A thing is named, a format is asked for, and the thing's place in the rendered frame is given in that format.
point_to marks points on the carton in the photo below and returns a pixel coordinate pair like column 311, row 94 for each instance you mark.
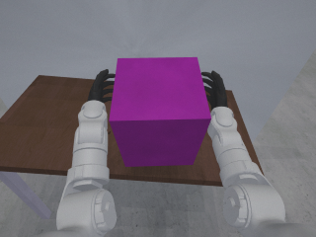
column 159, row 111

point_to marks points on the robot right forearm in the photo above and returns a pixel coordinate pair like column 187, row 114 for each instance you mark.
column 231, row 153

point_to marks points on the robot right hand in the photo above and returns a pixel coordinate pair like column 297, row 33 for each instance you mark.
column 218, row 97

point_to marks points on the table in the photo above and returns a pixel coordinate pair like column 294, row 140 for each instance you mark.
column 37, row 137

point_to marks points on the robot left upper arm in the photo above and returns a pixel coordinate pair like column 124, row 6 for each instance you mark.
column 89, row 213

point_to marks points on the robot left forearm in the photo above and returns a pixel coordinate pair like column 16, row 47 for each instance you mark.
column 89, row 169

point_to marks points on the robot right upper arm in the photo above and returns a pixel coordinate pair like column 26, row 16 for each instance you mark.
column 257, row 210

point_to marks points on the robot left hand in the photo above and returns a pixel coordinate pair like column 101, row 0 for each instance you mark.
column 97, row 90

